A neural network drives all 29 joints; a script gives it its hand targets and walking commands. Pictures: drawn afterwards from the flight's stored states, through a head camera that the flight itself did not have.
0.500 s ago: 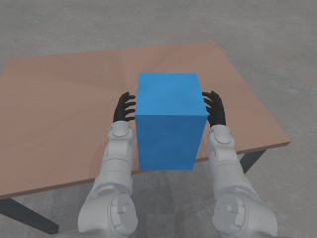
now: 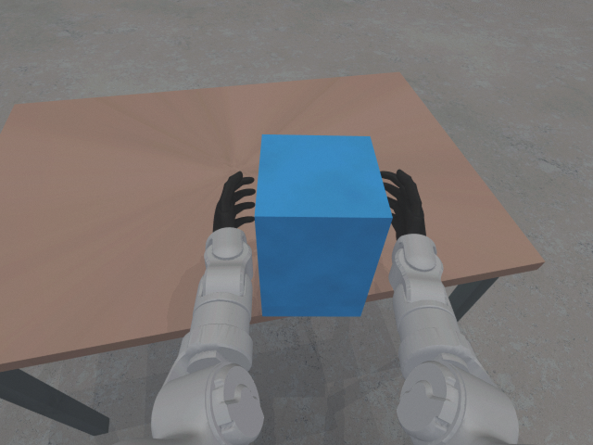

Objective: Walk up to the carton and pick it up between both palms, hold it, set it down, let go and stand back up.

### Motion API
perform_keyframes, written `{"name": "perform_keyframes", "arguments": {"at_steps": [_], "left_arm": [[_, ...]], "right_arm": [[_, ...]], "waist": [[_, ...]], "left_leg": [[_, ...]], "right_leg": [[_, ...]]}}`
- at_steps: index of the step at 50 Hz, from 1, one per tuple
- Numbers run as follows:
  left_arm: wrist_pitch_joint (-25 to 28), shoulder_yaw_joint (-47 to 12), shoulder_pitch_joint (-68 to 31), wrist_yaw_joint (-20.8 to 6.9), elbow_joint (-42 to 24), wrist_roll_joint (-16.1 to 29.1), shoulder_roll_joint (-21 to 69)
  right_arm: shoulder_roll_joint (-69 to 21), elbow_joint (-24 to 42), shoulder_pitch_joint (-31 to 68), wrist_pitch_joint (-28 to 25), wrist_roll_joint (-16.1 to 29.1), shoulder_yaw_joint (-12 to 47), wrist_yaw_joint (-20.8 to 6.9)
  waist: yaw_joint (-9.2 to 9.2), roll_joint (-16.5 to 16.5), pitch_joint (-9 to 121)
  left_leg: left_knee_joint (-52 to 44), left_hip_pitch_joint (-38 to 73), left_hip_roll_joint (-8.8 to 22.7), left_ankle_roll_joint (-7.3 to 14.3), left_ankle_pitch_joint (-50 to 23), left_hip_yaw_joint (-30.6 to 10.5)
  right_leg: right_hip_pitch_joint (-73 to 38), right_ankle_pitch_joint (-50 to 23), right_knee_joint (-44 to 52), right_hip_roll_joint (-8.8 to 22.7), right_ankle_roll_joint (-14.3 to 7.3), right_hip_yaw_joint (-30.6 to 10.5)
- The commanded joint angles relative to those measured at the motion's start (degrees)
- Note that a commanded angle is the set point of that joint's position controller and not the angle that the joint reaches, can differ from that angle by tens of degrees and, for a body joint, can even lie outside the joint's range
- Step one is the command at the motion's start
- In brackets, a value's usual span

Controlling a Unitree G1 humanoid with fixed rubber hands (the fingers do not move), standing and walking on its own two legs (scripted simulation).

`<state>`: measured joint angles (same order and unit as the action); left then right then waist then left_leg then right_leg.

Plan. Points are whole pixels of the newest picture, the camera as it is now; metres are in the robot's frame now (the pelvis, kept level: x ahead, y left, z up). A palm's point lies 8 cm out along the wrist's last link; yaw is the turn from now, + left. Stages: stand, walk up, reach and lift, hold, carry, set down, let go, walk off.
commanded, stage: set down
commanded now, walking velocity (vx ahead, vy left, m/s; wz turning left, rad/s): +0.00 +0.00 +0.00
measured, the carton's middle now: (313, 230) +0.42 -0.01 +0.02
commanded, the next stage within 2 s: none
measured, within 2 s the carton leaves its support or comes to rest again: neither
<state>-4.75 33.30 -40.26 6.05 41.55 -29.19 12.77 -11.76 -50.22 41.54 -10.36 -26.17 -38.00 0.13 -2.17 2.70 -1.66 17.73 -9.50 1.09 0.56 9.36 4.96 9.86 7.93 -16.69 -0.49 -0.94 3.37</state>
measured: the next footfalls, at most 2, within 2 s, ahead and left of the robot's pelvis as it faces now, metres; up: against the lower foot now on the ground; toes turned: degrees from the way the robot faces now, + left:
none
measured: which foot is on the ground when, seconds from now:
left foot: down 0.00-1.00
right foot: down 0.00-1.00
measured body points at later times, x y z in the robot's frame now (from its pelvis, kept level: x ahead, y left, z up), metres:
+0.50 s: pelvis +0.00 +0.00 +0.00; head +0.03 +0.02 +0.45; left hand +0.40 +0.12 +0.06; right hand +0.40 -0.14 +0.08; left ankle +0.00 +0.11 -0.75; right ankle +0.01 -0.10 -0.75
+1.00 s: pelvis +0.00 +0.00 +0.00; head +0.04 +0.02 +0.45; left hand +0.41 +0.12 +0.05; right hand +0.40 -0.14 +0.06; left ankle +0.00 +0.11 -0.75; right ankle +0.01 -0.10 -0.75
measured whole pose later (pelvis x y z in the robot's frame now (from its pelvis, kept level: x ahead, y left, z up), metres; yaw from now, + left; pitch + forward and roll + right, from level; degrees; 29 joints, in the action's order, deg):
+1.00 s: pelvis +0.00 +0.00 +0.00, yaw -1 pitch +2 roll +0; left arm -1.7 29.1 -40.1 5.7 43.2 -27.0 10.1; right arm -7.7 -52.3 40.7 -8.4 -22.9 -31.4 -0.7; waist -0.9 3.3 -3.1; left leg 19.4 -11.2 1.4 0.6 10.1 5.7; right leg 12.2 8.9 -19.1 -0.7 -1.2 2.8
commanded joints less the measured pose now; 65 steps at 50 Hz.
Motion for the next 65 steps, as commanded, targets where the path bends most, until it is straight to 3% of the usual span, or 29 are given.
{"name": "perform_keyframes", "arguments": {"at_steps": [1,6,14,18,20,24,25,28,30,33,36,38,43,46,48,49,51,53,56,60,63,65], "left_arm": [[2.81,-13.19,-28.92,-6.33,-2.74,-0.51,19.61],[2.89,-14.43,-29.59,-5.98,-4.73,-0.29,20.22],[2.81,-12.42,-26.21,-6.06,-4.04,-1.17,19.34],[2.64,-13.26,-25.22,-6.87,-4.03,-1.02,21.20],[2.95,-14.25,-26.64,-6.48,-5.50,-0.82,20.82],[2.18,-11.99,-23.16,-6.64,-3.44,-2.78,20.25],[2.13,-11.66,-24.10,-6.78,-4.39,-2.63,19.79],[2.15,-10.92,-23.95,-7.09,-4.37,-1.83,17.53],[2.57,-12.68,-23.77,-6.84,-4.91,-1.46,19.09],[2.73,-12.65,-23.71,-6.91,-4.03,-2.02,20.18],[3.01,-12.06,-22.23,-6.93,-4.77,-1.39,17.03],[3.43,-11.70,-21.99,-6.55,-4.92,-2.14,17.01],[3.44,-9.59,-21.34,-6.03,-3.65,-1.90,12.27],[4.36,-8.20,-20.78,-3.12,-3.96,-0.43,2.36],[5.66,-11.38,-24.05,-0.08,-3.71,3.74,-2.38],[6.35,-13.15,-26.10,1.71,-4.66,5.88,-5.03],[7.77,-17.70,-30.31,4.51,-1.85,11.52,-5.33],[9.88,-19.37,-30.83,6.90,1.52,14.77,-7.96],[12.11,-20.23,-30.64,7.81,8.60,17.82,-10.62],[15.27,-21.66,-28.61,7.67,14.52,20.23,-13.27],[17.54,-21.03,-28.40,6.90,15.36,21.05,-13.94],[18.70,-20.22,-27.78,6.20,16.15,21.10,-15.75]], "right_arm": [[-18.83,0.07,24.66,-0.35,-2.31,14.70,-6.42],[-18.23,0.73,24.33,-0.61,-2.38,13.55,-6.75],[-18.09,0.12,21.66,0.04,-3.27,14.01,-7.06],[-18.31,1.32,20.86,0.20,-4.35,13.15,-7.17],[-17.80,0.40,20.42,-0.14,-3.98,12.37,-7.26],[-18.21,1.79,20.08,0.61,-3.95,13.48,-7.37],[-17.88,1.35,19.71,0.88,-4.08,12.78,-7.47],[-16.58,1.22,18.75,1.27,-3.84,12.70,-7.02],[-16.53,1.32,19.06,0.87,-3.61,12.69,-7.15],[-17.37,1.53,18.76,1.05,-4.52,12.69,-7.53],[-15.58,2.89,17.46,0.83,-3.44,13.56,-6.86],[-14.70,1.73,17.37,0.71,-3.10,13.09,-6.63],[-10.54,0.82,15.72,1.86,-3.00,12.15,-6.04],[-0.37,1.74,15.55,1.41,0.05,11.33,-3.92],[4.48,1.37,18.79,1.18,4.27,13.35,-1.42],[7.68,-0.09,19.11,1.04,7.16,13.73,0.04],[8.64,-0.10,24.74,0.66,13.71,18.20,2.03],[10.64,-1.15,26.33,0.07,17.66,21.92,3.71],[14.37,-2.71,28.58,-0.96,21.32,24.37,5.71],[21.21,-7.39,28.89,-4.91,25.67,26.50,6.67],[24.38,-11.62,28.56,-8.12,28.72,28.39,6.71],[25.71,-13.27,28.71,-9.51,30.18,30.11,6.51]], "waist": [[1.13,-1.36,23.33],[0.32,-3.84,23.17],[1.05,-0.80,20.57],[-0.28,-1.66,20.06],[-0.23,-3.51,21.58],[1.14,-1.90,17.79],[1.15,-2.74,17.26],[0.84,-0.96,17.59],[0.23,-2.73,18.17],[0.38,-1.71,17.91],[1.22,-1.68,18.39],[0.77,-2.63,17.99],[1.25,-0.77,16.40],[2.12,-1.45,17.65],[1.80,-1.10,19.20],[0.84,-3.33,21.42],[1.42,-5.22,26.60],[2.06,-4.29,32.58],[2.72,-3.54,39.30],[3.05,-4.25,48.61],[3.26,-5.06,51.81],[4.17,-2.98,50.88]], "left_leg": [[-3.02,2.59,0.54,-0.37,-4.81,1.71],[-2.32,6.05,0.95,-1.22,-5.99,1.58],[-2.07,5.08,0.75,-0.16,-5.53,1.26],[-2.17,6.08,1.04,-0.52,-5.86,1.10],[-1.37,8.31,0.95,-1.22,-7.63,1.14],[-2.14,6.66,0.83,0.21,-5.30,1.15],[-2.27,5.38,0.62,0.05,-4.58,1.52],[-2.12,4.07,0.42,0.57,-4.66,1.49],[-1.63,6.60,0.75,-0.14,-6.33,1.07],[-1.74,7.00,0.74,0.18,-4.78,1.33],[-1.22,5.72,0.50,0.33,-6.78,1.31],[-1.35,4.98,0.55,-0.06,-6.48,1.16],[-1.43,4.80,0.39,0.72,-4.26,1.73],[-1.09,3.45,0.48,0.94,-5.19,1.80],[-0.12,1.46,0.79,1.05,-4.45,1.55],[0.81,1.82,1.02,0.43,-5.18,1.52],[3.36,-0.84,1.23,0.02,-4.94,0.67],[5.60,-2.94,1.39,-0.19,-6.09,0.21],[7.82,-6.53,1.50,-0.94,-7.11,-0.43],[13.12,-2.62,2.02,-3.90,-19.56,-1.40],[16.77,1.18,1.90,-6.20,-30.23,-1.99],[16.89,-2.73,1.46,-6.63,-31.39,-1.43]], "right_leg": [[-13.72,-18.51,-2.18,0.99,3.96,2.31],[-9.29,-14.79,-1.34,0.70,3.45,3.07],[-9.49,-14.71,-1.19,0.70,3.38,2.55],[-9.17,-14.06,-1.14,0.38,3.55,2.93],[-6.41,-12.57,-0.69,0.44,2.88,3.23],[-6.84,-10.72,-0.35,0.72,3.33,2.59],[-7.41,-10.49,-0.49,0.71,3.31,2.70],[-8.60,-11.97,-1.23,0.67,3.78,2.48],[-6.60,-11.34,-1.08,0.32,3.13,2.87],[-5.85,-9.39,-0.45,0.50,3.15,2.84],[-7.71,-13.24,-1.22,0.64,3.32,2.41],[-8.01,-13.02,-1.49,0.49,3.29,2.16],[-6.23,-9.03,-1.15,0.40,3.28,1.88],[-6.55,-9.92,-1.70,0.30,2.96,1.11],[-4.24,-8.80,-2.06,0.08,2.88,0.59],[-2.10,-8.74,-2.38,-0.24,2.46,0.15],[0.73,-8.38,-3.73,-0.34,1.26,-0.89],[1.04,-10.72,-5.55,-0.52,1.23,-1.63],[0.13,-14.07,-8.31,-0.80,0.82,-1.99],[2.98,-24.86,-11.68,-2.46,1.10,-0.77],[5.82,-31.28,-12.19,-3.37,0.86,-0.44],[2.79,-35.92,-13.10,-3.23,1.22,-0.78]]}}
